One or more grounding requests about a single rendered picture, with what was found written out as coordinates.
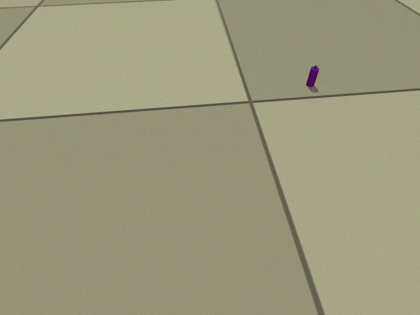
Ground bottle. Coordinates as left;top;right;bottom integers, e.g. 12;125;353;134
306;65;319;87

